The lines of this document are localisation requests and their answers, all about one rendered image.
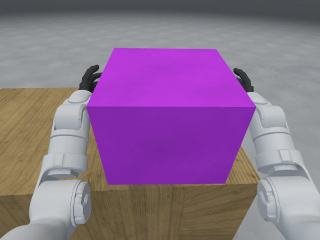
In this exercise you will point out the carton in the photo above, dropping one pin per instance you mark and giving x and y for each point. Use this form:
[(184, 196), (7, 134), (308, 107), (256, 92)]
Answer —
[(168, 116)]

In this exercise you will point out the robot left forearm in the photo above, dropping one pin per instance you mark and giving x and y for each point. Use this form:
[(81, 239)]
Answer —
[(69, 138)]

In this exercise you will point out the right robot hand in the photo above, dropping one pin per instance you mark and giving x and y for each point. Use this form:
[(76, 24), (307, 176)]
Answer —
[(244, 81)]

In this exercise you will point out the robot right forearm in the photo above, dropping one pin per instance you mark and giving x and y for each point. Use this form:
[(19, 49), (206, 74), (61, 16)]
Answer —
[(275, 150)]

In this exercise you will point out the right robot upper arm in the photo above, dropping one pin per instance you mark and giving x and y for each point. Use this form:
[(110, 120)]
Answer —
[(292, 204)]

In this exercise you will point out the left robot upper arm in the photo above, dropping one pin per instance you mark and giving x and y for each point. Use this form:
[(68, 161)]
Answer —
[(58, 208)]

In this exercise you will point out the pedestal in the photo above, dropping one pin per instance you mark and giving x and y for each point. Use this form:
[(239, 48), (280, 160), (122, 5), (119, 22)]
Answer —
[(118, 211)]

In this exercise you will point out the left robot hand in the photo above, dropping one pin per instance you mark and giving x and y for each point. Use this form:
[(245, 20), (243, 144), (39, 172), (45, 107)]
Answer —
[(88, 79)]

